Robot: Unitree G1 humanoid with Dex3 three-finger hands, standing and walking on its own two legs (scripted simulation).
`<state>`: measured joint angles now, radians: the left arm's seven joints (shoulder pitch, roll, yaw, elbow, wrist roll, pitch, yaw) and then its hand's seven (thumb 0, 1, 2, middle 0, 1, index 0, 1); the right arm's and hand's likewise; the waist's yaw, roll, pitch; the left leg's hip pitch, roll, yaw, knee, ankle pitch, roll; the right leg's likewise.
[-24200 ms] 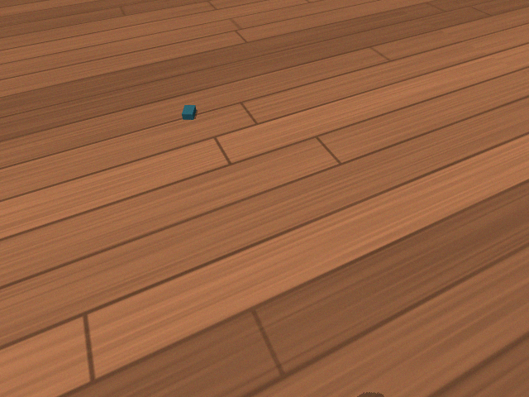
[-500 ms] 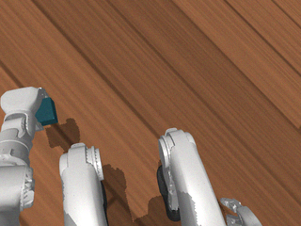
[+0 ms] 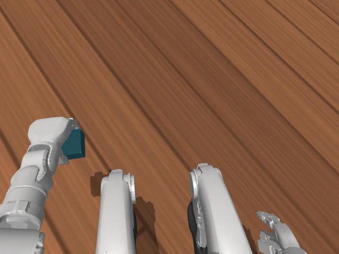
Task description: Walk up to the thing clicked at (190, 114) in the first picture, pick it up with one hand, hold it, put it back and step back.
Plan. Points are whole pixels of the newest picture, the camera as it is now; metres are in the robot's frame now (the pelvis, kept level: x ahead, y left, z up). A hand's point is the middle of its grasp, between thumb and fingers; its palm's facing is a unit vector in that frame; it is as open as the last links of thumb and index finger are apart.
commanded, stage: lift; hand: left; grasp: from above
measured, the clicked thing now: (62, 145) +0.39 +0.28 -0.14
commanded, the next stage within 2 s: hold in 1.06 s
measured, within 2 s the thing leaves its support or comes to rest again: neither
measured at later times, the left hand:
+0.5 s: hand (17, 131) +0.35 +0.25 +0.10, palm faces -0.46 -0.10 -0.88, open 9.6 cm
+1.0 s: hand out of the picture +0.37 +0.23 +0.19, palm faces -0.45 -0.11 -0.89, open 9.6 cm
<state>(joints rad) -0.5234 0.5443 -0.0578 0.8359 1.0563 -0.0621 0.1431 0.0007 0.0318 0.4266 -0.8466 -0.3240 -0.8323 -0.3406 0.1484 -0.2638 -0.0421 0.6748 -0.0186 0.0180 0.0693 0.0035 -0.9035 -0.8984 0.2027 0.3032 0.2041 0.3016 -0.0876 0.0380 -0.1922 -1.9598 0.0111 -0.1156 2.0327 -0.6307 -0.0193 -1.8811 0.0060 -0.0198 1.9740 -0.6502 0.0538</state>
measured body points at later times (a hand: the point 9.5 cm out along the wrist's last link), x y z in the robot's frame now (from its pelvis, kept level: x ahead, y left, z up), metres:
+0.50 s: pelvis +0.03 +0.00 +0.18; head +0.12 +0.01 +0.62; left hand +0.37 +0.25 +0.15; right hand +0.16 -0.26 +0.06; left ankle +0.09 +0.13 -0.41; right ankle +0.10 -0.14 -0.41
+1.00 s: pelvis +0.07 +0.00 +0.28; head +0.12 -0.01 +0.72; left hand +0.39 +0.23 +0.24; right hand +0.17 -0.27 +0.15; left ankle +0.09 +0.13 -0.41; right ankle +0.10 -0.14 -0.41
